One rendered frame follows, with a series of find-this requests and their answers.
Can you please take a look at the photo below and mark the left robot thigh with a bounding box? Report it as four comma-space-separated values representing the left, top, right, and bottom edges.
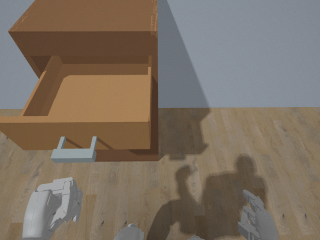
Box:
114, 226, 144, 240

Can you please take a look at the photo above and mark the left robot hand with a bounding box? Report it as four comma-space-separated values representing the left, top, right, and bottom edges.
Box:
22, 177, 83, 240

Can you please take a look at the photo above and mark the left robot shin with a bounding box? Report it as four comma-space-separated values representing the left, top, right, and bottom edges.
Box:
128, 223, 137, 228

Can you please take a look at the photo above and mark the handle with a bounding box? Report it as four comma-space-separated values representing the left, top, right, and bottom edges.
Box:
50, 136, 98, 163

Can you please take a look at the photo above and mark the right robot hand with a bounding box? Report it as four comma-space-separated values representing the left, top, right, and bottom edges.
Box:
238, 189, 279, 240

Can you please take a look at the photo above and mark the cabinet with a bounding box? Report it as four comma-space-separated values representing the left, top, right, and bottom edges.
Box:
8, 0, 159, 162

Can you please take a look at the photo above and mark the drawer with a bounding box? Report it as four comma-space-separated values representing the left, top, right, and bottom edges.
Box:
0, 55, 152, 151

